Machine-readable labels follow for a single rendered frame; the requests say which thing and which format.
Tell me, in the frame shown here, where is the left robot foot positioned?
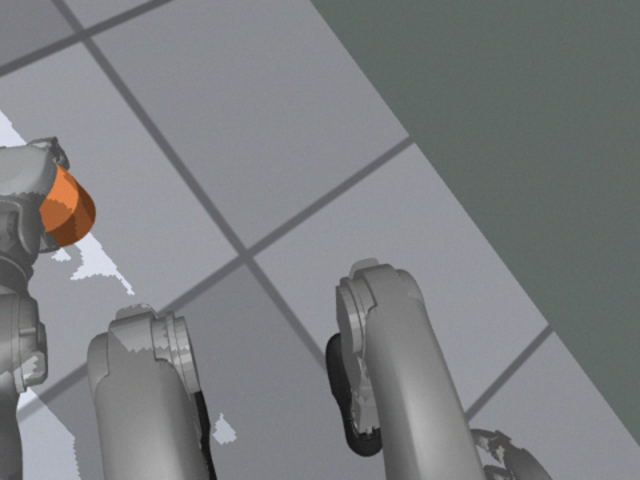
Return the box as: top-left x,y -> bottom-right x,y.
194,390 -> 217,480

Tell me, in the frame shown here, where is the right robot hand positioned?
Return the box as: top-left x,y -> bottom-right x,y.
471,429 -> 552,480

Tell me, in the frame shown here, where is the left robot arm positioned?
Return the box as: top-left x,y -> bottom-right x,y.
0,195 -> 48,480

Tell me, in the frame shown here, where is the left robot hand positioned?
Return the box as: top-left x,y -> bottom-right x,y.
0,137 -> 70,253

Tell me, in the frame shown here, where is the tin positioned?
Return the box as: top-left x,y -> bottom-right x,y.
39,164 -> 96,247

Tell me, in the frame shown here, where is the right robot foot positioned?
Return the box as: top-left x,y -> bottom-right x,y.
325,333 -> 382,457

